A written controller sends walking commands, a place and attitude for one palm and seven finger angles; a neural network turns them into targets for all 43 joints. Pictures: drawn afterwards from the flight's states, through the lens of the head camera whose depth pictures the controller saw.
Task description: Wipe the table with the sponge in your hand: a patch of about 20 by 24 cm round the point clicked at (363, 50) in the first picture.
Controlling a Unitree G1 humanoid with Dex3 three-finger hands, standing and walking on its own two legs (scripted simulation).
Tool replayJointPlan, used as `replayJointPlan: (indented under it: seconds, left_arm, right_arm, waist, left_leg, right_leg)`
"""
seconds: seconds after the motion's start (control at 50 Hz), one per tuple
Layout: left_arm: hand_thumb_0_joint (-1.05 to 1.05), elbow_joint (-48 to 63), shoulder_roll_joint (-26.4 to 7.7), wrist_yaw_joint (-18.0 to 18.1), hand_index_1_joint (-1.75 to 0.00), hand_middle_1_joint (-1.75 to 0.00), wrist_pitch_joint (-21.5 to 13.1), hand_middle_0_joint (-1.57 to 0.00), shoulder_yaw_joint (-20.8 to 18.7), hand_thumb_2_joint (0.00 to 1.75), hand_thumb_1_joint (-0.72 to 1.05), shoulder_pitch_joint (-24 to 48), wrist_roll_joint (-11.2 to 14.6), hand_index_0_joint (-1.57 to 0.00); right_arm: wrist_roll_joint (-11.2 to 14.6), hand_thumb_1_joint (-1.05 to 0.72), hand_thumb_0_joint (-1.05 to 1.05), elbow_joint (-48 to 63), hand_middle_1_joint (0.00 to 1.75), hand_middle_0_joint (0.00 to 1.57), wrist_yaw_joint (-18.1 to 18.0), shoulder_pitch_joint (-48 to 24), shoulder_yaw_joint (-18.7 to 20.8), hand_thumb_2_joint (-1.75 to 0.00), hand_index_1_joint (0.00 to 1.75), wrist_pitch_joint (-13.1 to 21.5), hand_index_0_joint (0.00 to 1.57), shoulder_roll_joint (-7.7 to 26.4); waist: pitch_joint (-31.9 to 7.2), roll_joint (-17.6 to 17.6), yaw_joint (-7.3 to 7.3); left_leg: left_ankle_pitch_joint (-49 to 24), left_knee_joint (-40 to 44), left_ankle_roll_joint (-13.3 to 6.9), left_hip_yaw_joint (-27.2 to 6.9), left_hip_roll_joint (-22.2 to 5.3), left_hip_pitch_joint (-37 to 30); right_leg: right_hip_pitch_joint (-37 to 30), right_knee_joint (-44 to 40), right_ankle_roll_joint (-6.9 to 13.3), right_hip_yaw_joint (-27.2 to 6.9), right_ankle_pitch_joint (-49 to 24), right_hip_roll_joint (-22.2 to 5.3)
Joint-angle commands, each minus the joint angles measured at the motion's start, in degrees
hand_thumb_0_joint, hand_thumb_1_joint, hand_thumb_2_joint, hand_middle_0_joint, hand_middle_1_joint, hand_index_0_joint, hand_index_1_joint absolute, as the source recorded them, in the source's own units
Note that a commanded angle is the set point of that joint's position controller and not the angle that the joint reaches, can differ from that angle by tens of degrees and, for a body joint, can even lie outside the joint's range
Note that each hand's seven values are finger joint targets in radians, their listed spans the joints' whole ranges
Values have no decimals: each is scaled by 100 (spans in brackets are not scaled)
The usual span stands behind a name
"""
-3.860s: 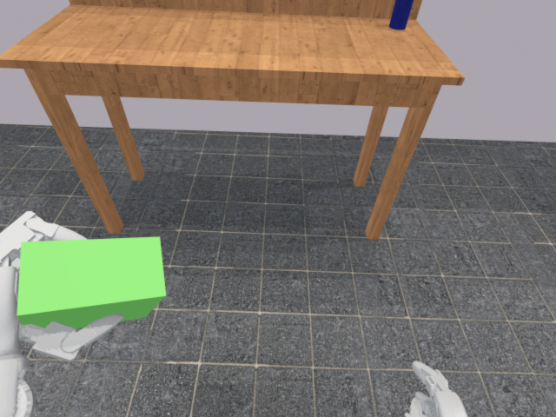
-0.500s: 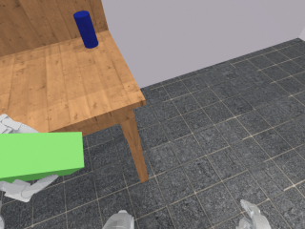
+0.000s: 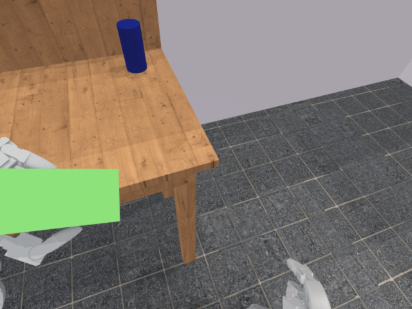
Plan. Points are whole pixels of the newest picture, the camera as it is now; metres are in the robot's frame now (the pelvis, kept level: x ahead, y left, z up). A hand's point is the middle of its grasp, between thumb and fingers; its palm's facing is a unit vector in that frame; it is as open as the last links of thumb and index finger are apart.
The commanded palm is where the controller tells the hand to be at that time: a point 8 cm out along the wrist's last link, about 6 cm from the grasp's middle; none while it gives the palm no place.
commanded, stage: come to a stop and stand still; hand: left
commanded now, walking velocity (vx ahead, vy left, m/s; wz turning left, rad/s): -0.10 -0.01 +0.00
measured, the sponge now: (75, 201) +0.22 +0.20 +0.17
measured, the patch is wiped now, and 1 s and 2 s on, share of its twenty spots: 0.00 0.00 0.00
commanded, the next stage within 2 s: none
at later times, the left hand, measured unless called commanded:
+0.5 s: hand (55, 209) +0.21 +0.22 +0.17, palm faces +0.36 -0.79 -0.49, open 10.5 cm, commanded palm +0.15 +0.27 +0.17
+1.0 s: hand (25, 281) +0.13 +0.23 +0.15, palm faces +0.34 -0.84 -0.43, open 10.5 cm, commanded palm +0.07 +0.28 +0.17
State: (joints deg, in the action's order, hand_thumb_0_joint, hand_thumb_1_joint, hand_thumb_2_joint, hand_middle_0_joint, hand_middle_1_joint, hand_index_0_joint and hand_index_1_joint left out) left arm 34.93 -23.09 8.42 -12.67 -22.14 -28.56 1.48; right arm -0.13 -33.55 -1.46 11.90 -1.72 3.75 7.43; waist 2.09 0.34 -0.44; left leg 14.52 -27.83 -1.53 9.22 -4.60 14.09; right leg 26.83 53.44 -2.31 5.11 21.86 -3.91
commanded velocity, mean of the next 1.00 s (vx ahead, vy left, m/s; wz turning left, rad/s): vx -0.03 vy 0.05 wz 0.00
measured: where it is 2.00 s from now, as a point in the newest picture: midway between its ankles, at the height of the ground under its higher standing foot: outside the picture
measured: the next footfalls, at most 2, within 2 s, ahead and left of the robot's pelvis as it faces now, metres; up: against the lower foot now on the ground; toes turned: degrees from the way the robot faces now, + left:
right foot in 0.14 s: +0.08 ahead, -0.13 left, +0.00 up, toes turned -7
left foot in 0.52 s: -0.08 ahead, +0.12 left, +0.00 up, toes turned +3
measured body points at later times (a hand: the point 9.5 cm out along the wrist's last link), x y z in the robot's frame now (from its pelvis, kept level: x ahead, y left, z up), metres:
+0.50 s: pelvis -0.01 -0.01 -0.01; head +0.03 -0.01 +0.44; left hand +0.18 +0.26 +0.20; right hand +0.17 -0.28 -0.09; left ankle -0.02 +0.12 -0.73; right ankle +0.04 -0.13 -0.74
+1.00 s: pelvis -0.09 +0.00 -0.01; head -0.08 -0.01 +0.44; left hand +0.11 +0.27 +0.18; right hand +0.06 -0.22 -0.11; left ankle -0.05 +0.12 -0.73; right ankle -0.10 -0.10 -0.74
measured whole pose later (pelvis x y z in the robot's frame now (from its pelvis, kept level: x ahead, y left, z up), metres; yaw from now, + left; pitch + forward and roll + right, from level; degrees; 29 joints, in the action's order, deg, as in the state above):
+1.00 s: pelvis -0.09 +0.00 -0.01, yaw -1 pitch -1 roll -1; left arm 27.6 -20.3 8.2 -8.5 -18.3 -28.3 2.2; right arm 0.2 -35.1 -1.9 12.0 -1.7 2.0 10.5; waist 1.8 2.4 1.3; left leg 18.5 -37.3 1.1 2.0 -2.3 20.2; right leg 12.5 28.8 1.8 4.1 15.7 0.8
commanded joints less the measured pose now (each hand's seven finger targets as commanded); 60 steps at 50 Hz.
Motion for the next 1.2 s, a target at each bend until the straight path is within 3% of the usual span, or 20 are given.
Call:
replayJointPlan:
  seconds: [0.0,0.08,0.1,0.14,0.16,0.18,0.24,0.46,0.48,0.52,0.56,0.64,0.8,0.86,0.9,0.94,1.04,1.1,1.12,1.18]
  left_arm:
    - [0,527,-528,125,-160,-160,-190,-120,-381,130,10,476,42,-120]
    - [0,465,-505,164,-160,-160,-106,-120,-206,130,10,810,-37,-120]
    - [0,511,-579,178,-160,-160,-127,-120,-218,130,10,902,-81,-120]
    - [0,747,-933,250,-160,-160,-144,-120,-398,130,10,998,-103,-120]
    - [0,508,-945,258,-160,-160,-151,-120,-494,130,10,847,-82,-120]
    - [0,609,-945,240,-160,-160,-113,-120,-503,130,10,751,-33,-120]
    - [0,869,-1050,328,-160,-160,-179,-120,-913,130,10,18,-10,-120]
    - [0,771,-678,334,-160,-160,-177,-120,-737,130,10,-376,0,-120]
    - [0,901,-679,331,-160,-160,-174,-120,-658,130,10,-172,3,-120]
    - [0,1230,-728,305,-160,-160,-231,-120,-531,130,10,187,-16,-120]
    - [0,1118,-783,249,-160,-160,-303,-120,-464,130,10,422,-105,-120]
    - [0,1204,-571,250,-160,-160,-304,-120,-70,130,10,1198,-179,-120]
    - [0,344,-589,209,-160,-160,-58,-120,-286,130,10,739,-44,-120]
    - [0,193,-764,201,-160,-160,-28,-120,-460,130,10,523,15,-120]
    - [0,124,-680,131,-160,-160,98,-120,-393,130,10,270,146,-120]
    - [0,471,-784,148,-160,-160,95,-120,-487,130,10,241,140,-120]
    - [0,941,-905,235,-160,-160,-56,-120,-536,130,10,526,56,-120]
    - [0,850,-800,238,-160,-160,-103,-120,-455,130,10,327,1,-120]
    - [0,946,-816,224,-160,-160,-151,-120,-463,130,10,344,15,-120]
    - [0,663,-560,208,-160,-160,-230,-120,-202,130,10,599,-82,-120]
  right_arm:
    - [55,-90,0,669,30,20,-191,-262,415,-90,30,328,20,1051]
    - [82,-90,0,664,30,20,-212,-328,363,-90,30,379,20,1061]
    - [90,-90,0,661,30,20,-200,-341,356,-90,30,372,20,1019]
    - [58,-90,0,809,30,20,-214,-444,280,-90,30,371,20,849]
    - [42,-90,0,778,30,20,-215,-505,241,-90,30,393,20,829]
    - [57,-90,0,725,30,20,-175,-407,400,-90,30,351,20,984]
    - [68,-90,0,829,30,20,-214,-671,275,-90,30,176,20,766]
    - [-3,-90,0,888,30,20,-258,-348,409,-90,30,-15,20,942]
    - [4,-90,0,893,30,20,-281,-331,451,-90,30,-17,20,1003]
    - [52,-90,0,1004,30,20,-339,-462,524,-90,30,47,20,1227]
    - [-37,-90,0,883,30,20,-305,-440,409,-90,30,192,20,1068]
    - [-14,-90,0,674,30,20,-175,-330,445,-90,30,449,20,1133]
    - [-1,-90,0,626,30,20,-119,-398,282,-90,30,359,20,1014]
    - [4,-90,0,710,30,20,-105,-353,243,-90,30,186,20,874]
    - [94,-90,0,784,30,20,-106,-454,310,-90,30,133,20,898]
    - [86,-90,0,822,30,20,-136,-565,263,-90,30,89,20,851]
    - [23,-90,0,737,30,20,-293,-511,274,-90,30,135,20,928]
    - [45,-90,0,804,30,20,-319,-415,398,-90,30,190,20,1145]
    - [12,-90,0,761,30,20,-339,-456,337,-90,30,216,20,1100]
    - [-33,-90,0,662,30,20,-292,-387,370,-90,30,318,20,1137]
  waist:
    - [-672,1081,88]
    - [-734,900,14]
    - [-825,559,37]
    - [-1020,-726,124]
    - [-937,-899,34]
    - [-1146,-1456,22]
    - [-1211,-804,30]
    - [-1278,-697,121]
    - [-1251,-440,134]
    - [-978,861,-14]
    - [-602,1668,30]
    - [-572,1509,11]
    - [-684,811,47]
    - [-893,-302,178]
    - [-715,-1259,71]
    - [-677,-1064,46]
    - [-742,-224,81]
    - [-770,669,-26]
    - [-817,1433,-14]
    - [-430,1420,-11]
  left_leg:
    - [-1865,914,-589,-831,-1273,-553]
    - [-1823,36,-194,-538,-985,-471]
    - [-1492,-437,-45,-436,-793,-254]
    - [894,-1769,367,-189,121,858]
    - [1819,-2451,382,-539,234,1071]
    - [1824,-3127,399,-796,249,1137]
    - [1426,-3508,450,-1052,208,1427]
    - [-167,18,335,-448,316,-172]
    - [-606,335,296,-493,122,-449]
    - [-1670,755,-167,-1632,-1094,-489]
    - [-2914,1070,-611,-2128,-1528,-99]
    - [-2649,725,-447,-1363,-1136,-277]
    - [-885,699,-170,-1435,-870,261]
    - [-359,-284,262,-792,-233,398]
    - [448,-1083,331,-739,196,445]
    - [745,-1374,300,-875,217,628]
    - [-688,34,250,-782,141,-156]
    - [-2044,382,22,-1327,-556,-385]
    - [-2073,696,-93,-1625,-790,-302]
    - [-862,1266,-382,-1931,-1155,840]
  right_leg:
    - [-438,-1127,-56,374,-54,228]
    - [-1510,-2807,-30,356,-1072,258]
    - [-1937,-3195,39,72,-1929,-21]
    - [-2554,-2994,754,-1657,-5428,-1522]
    - [-2375,-3055,992,-1788,-6138,-1959]
    - [-2492,-3027,1014,-1887,-5876,-2032]
    - [-2636,-2811,1119,-1259,-5710,-1819]
    - [-1842,-2712,623,-763,-2977,-1102]
    - [-1666,-2507,485,-640,-2404,-897]
    - [-987,-1756,112,-273,-625,-151]
    - [-503,-387,60,-191,840,179]
    - [-670,-634,58,-170,351,201]
    - [-2152,-3192,101,-61,-604,303]
    - [-2047,-3402,560,-1054,-2082,-675]
    - [-1493,-3636,883,-1556,-1875,-1134]
    - [-1505,-3567,1016,-1453,-2102,-1244]
    - [-1595,-3081,612,-868,-1977,-694]
    - [-1502,-2647,270,-596,-1610,14]
    - [-1448,-2309,159,-345,-1169,125]
    - [-1804,-1595,149,-332,323,242]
